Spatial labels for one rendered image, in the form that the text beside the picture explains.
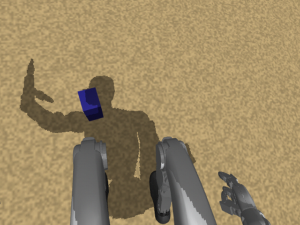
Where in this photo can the carton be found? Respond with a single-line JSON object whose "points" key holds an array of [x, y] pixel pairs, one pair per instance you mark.
{"points": [[90, 104]]}

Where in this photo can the right robot hand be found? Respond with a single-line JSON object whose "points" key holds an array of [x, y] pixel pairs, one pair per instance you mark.
{"points": [[240, 197]]}

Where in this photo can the right robot arm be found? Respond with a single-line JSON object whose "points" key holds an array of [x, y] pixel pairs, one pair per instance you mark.
{"points": [[253, 217]]}

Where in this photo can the right robot foot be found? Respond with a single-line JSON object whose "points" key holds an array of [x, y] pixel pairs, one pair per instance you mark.
{"points": [[160, 217]]}

